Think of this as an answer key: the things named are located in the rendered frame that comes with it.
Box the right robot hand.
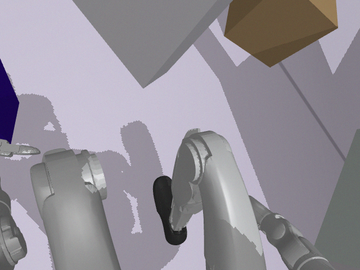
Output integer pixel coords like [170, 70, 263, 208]
[249, 195, 273, 230]

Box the right robot foot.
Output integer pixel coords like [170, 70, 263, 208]
[153, 176, 187, 245]

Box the left robot hand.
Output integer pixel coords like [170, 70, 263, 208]
[0, 139, 41, 158]

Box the right robot arm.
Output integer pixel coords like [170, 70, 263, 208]
[260, 213, 336, 270]

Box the left robot arm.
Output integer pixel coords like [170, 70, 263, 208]
[0, 178, 27, 270]

